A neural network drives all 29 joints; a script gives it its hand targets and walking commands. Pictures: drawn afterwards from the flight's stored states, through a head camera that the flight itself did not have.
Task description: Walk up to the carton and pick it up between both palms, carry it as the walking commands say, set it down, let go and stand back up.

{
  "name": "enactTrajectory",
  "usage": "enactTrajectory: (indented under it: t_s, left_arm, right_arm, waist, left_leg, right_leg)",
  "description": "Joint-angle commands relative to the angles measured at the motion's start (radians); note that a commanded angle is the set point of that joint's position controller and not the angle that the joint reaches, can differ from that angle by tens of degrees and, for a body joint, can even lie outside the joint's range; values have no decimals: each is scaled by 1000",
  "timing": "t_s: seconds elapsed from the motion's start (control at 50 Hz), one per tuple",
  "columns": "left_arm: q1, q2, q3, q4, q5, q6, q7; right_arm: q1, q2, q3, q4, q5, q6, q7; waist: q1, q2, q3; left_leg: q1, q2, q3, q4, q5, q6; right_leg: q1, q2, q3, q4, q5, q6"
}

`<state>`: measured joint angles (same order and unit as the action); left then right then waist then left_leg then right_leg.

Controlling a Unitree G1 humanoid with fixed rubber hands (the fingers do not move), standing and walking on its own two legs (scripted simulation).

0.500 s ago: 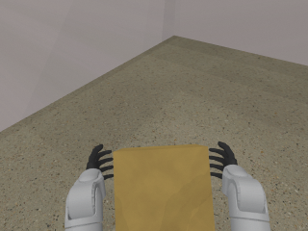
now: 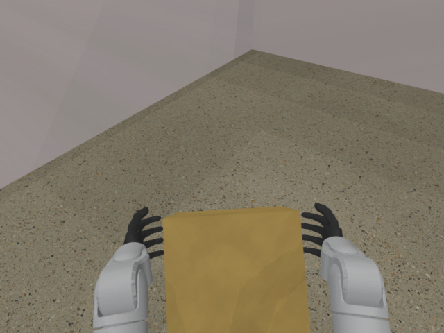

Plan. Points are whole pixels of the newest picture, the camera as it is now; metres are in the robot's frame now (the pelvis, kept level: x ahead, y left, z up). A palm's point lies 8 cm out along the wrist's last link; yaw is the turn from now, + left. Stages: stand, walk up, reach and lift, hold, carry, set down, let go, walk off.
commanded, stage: carry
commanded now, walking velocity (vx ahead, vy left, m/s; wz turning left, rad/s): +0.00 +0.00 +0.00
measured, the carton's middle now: (233, 266) +0.30 +0.00 -0.05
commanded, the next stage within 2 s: hold in 0.06 s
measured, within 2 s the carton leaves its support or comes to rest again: neither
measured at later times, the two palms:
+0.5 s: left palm (127, 235) +0.31 +0.19 +0.07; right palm (318, 242) +0.28 -0.15 +0.07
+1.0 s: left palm (142, 244) +0.33 +0.18 +0.00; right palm (311, 253) +0.30 -0.16 -0.01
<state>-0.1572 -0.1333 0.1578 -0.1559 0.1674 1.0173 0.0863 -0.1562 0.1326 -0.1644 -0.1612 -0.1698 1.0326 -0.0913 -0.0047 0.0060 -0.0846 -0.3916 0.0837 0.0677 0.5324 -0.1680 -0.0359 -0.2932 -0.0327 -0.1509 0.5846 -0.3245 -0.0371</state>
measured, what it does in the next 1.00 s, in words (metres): stands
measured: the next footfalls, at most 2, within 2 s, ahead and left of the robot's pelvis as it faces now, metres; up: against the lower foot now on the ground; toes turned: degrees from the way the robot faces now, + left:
none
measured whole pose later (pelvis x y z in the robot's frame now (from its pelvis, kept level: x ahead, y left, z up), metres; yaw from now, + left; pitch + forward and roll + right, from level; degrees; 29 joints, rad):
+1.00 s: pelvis +0.01 +0.04 +0.01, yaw -10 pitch +6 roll +0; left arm -0.29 -0.16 0.37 0.37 0.29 0.49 -0.01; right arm -0.33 0.10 -0.33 0.47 -0.31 0.46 0.08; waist 0.07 0.00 -0.01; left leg -0.38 0.00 -0.01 0.44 -0.16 -0.01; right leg -0.34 0.00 0.05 0.47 -0.23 0.01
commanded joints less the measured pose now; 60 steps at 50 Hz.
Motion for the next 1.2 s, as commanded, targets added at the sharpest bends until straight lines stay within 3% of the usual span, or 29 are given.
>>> enactTrajectory:
  t_s: [0.0,0.04,0.06,0.08,0.1,0.14,0.18,0.2,0.24,0.3,0.36,0.44,0.46,0.58,0.68,0.76,0.86,1.06,1.18]
  left_arm:
    - [-451,-822,-619,-80,-360,-11,-275]
    - [-451,-822,-619,-81,-360,-11,-275]
    - [-265,-571,-269,270,-50,-133,-272]
    - [-309,-489,-235,346,-60,-230,-269]
    - [-398,-547,-344,212,-105,-297,-280]
    - [-480,-711,-534,102,-184,-347,-329]
    - [-503,-763,-572,65,-218,-368,-348]
    - [-505,-761,-565,66,-218,-371,-346]
    - [-512,-738,-522,117,-196,-368,-345]
    - [-555,-732,-473,209,-178,-350,-361]
    - [-620,-785,-464,316,-177,-337,-382]
    - [-676,-887,-460,410,-173,-324,-390]
    - [-708,-925,-476,401,-176,-317,-394]
    - [-641,-913,-342,506,-107,-328,-363]
    - [-630,-919,-334,508,-118,-386,-338]
    - [-626,-912,-353,485,-122,-439,-329]
    - [-623,-886,-346,507,-106,-505,-342]
    - [-615,-803,-288,565,-40,-612,-388]
    - [-639,-751,-273,575,-24,-651,-417]
  right_arm:
    - [-500,762,622,-109,373,-27,280]
    - [-499,762,622,-109,374,-27,280]
    - [-317,594,271,242,67,-164,293]
    - [-372,566,280,364,77,-259,271]
    - [-384,628,357,270,107,-329,267]
    - [-466,817,517,134,173,-386,278]
    - [-550,894,618,92,242,-413,294]
    - [-562,891,636,110,251,-418,300]
    - [-580,873,638,193,237,-416,318]
    - [-628,871,598,288,219,-414,344]
    - [-678,859,519,379,184,-421,371]
    - [-736,823,435,460,155,-423,412]
    - [-722,846,424,485,130,-418,432]
    - [-736,763,322,577,88,-449,483]
    - [-741,743,312,580,86,-508,490]
    - [-726,748,327,561,93,-551,478]
    - [-708,760,328,560,83,-603,452]
    - [-688,820,339,599,48,-677,402]
    - [-697,845,345,620,39,-706,379]
  waist:
    - [0,-8,-262]
    - [0,-8,-262]
    - [35,-82,65]
    - [69,-68,52]
    - [52,-42,-39]
    - [33,-93,-272]
    - [83,-96,-387]
    - [101,-76,-383]
    - [136,-51,-282]
    - [144,-25,-168]
    - [98,2,-115]
    - [56,37,-111]
    - [20,52,-124]
    - [59,44,-43]
    - [73,43,-115]
    - [70,38,-207]
    - [66,14,-296]
    - [89,-50,-412]
    - [96,-57,-477]
  left_leg:
    - [143,55,-40,-36,144,48]
    - [143,55,-40,-35,145,48]
    - [328,-200,-70,-109,55,85]
    - [336,-194,-70,-122,53,98]
    - [345,-195,-85,-133,143,101]
    - [393,-186,-112,-129,294,91]
    - [371,-181,-105,-146,338,81]
    - [360,-181,-99,-158,323,74]
    - [341,-181,-83,-180,231,72]
    - [360,-188,-70,-197,98,62]
    - [405,-181,-83,-210,-23,42]
    - [464,-156,-121,-238,-72,12]
    - [473,-152,-112,-255,-89,9]
    - [427,-125,-143,-291,-82,0]
    - [433,-120,-143,-251,67,-4]
    - [427,-133,-132,-200,222,-4]
    - [372,-155,-117,-132,302,6]
    - [165,-184,-90,0,315,43]
    - [30,-193,-75,71,301,56]
  right_leg:
    - [48,-114,102,-126,169,-17]
    - [49,-114,102,-126,170,-17]
    - [15,52,256,-279,194,8]
    - [25,52,275,-280,187,8]
    - [117,60,274,-261,320,20]
    - [263,65,283,-221,598,44]
    - [390,57,302,-200,704,48]
    - [399,58,304,-208,670,45]
    - [325,73,290,-249,436,31]
    - [210,85,273,-291,210,18]
    - [126,91,258,-317,67,-2]
    - [87,103,228,-324,33,-22]
    - [112,118,200,-336,5,-20]
    - [117,134,190,-309,47,-34]
    - [98,133,202,-274,118,-37]
    - [67,134,209,-243,183,-30]
    - [17,138,203,-195,248,-15]
    - [-57,135,207,-103,385,27]
    - [-101,126,223,-47,432,42]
